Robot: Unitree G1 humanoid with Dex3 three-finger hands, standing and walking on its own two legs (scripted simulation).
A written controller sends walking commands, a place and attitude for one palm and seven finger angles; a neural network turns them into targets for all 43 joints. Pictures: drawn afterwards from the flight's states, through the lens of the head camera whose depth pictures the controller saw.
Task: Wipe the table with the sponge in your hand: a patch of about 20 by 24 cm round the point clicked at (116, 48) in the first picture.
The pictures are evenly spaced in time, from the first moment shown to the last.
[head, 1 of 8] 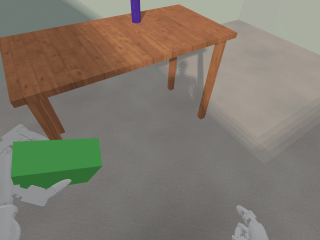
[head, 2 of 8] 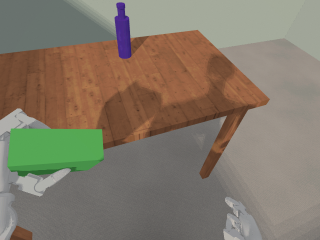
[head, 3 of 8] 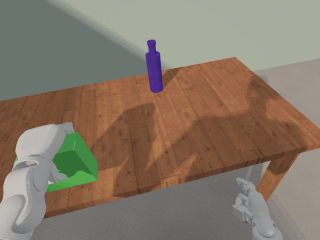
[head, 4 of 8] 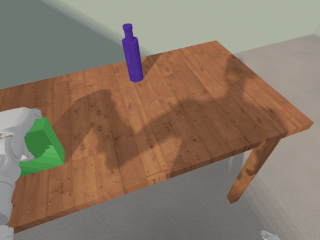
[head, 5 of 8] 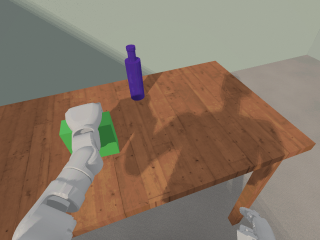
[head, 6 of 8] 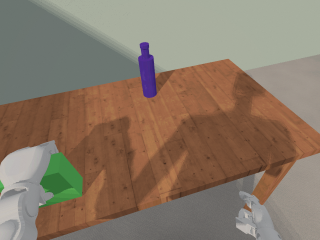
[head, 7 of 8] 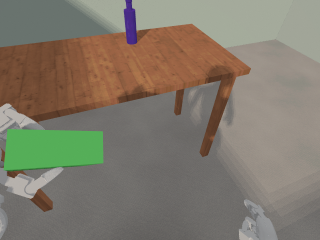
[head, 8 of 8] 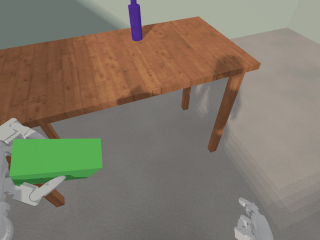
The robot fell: no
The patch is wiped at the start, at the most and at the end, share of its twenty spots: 0.00 1.00 1.00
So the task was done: yes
